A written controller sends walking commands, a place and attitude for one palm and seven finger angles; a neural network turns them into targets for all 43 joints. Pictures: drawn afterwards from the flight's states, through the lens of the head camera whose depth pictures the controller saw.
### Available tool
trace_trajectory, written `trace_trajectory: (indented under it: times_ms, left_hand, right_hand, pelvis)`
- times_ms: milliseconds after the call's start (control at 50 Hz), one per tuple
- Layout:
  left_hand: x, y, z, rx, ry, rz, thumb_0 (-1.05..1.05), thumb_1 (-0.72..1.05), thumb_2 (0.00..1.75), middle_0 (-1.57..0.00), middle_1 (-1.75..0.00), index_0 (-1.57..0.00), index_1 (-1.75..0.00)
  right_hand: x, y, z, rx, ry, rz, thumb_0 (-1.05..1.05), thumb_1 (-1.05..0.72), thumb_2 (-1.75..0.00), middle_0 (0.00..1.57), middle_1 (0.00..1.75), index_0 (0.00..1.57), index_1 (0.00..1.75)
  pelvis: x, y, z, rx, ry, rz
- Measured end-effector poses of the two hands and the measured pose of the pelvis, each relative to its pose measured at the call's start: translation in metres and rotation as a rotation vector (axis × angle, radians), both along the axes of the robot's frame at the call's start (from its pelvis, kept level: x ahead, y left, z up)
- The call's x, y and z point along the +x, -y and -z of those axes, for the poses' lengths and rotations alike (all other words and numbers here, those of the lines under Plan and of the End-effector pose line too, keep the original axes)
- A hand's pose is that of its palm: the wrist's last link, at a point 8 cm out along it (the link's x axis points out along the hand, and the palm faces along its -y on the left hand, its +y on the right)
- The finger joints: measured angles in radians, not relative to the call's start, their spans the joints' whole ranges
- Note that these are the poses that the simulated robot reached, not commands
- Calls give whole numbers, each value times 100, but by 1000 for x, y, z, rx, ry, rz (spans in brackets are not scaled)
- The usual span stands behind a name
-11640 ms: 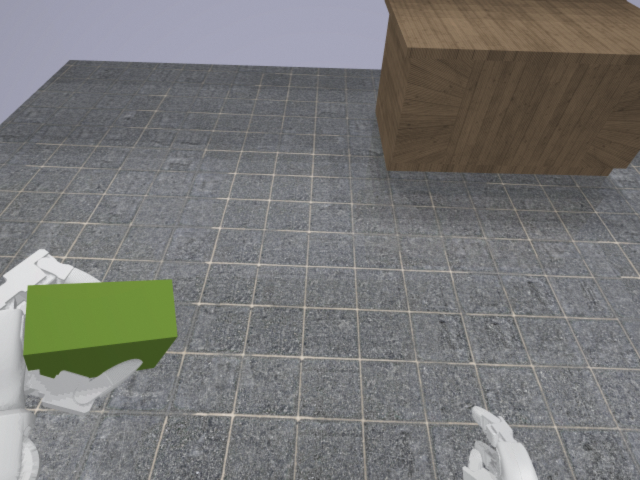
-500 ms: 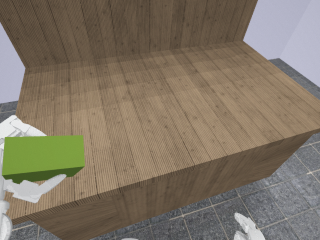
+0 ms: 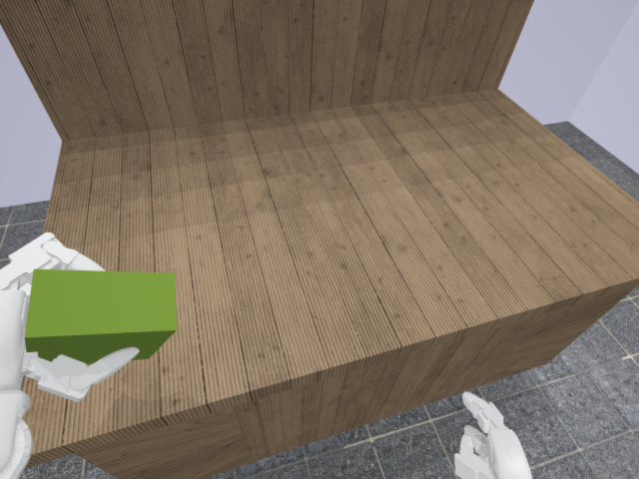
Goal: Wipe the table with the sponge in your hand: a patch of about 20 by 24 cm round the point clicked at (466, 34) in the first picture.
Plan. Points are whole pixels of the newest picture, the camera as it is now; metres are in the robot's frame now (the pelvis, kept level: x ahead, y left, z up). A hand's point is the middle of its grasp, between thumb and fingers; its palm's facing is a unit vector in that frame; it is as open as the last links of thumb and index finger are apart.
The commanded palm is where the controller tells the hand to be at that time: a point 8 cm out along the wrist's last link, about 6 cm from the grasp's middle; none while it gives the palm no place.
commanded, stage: come to a stop and stand still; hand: left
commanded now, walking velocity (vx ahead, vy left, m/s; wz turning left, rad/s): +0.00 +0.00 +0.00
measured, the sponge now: (120, 321) +0.22 +0.23 +0.13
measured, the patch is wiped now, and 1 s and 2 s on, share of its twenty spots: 0.00 0.00 0.00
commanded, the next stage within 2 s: look again from close up in 0.76 s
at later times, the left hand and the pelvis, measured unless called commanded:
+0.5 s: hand (47, 302) +0.22 +0.29 +0.16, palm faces +0.42 -0.85 -0.33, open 9.9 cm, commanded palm +0.16 +0.31 +0.17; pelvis +0.00 +0.03 +0.00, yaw +0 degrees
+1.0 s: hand (60, 299) +0.23 +0.29 +0.15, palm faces +0.37 -0.86 -0.35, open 9.9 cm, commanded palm +0.17 +0.31 +0.17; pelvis +0.01 +0.03 +0.00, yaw +0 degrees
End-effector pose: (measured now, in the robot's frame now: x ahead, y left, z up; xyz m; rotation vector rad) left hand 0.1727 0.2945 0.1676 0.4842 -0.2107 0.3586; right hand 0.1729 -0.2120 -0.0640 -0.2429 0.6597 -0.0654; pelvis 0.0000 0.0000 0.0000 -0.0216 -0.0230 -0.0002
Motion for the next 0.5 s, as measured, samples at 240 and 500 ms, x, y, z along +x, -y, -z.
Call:
trace_trajectory:
  times_ms: [240, 500]
  left_hand:
    - [6, 3, -4, -22, 83, 131, -1, -47, 101, -76, -135, -76, -135]
    - [8, -36, 1, -40, 121, 17, -1, -47, 101, -76, -135, -76, -135]
  right_hand:
    - [-21, 1, -7, -9, 31, 27, 1, -90, -90, 20, 30, 20, 30]
    - [-15, -27, 0, -19, -27, -24, 1, -90, -90, 20, 30, 20, 30]
  pelvis:
    - [-9, -17, 1, 6, -4, 21]
    - [2, -31, 1, 0, -7, -2]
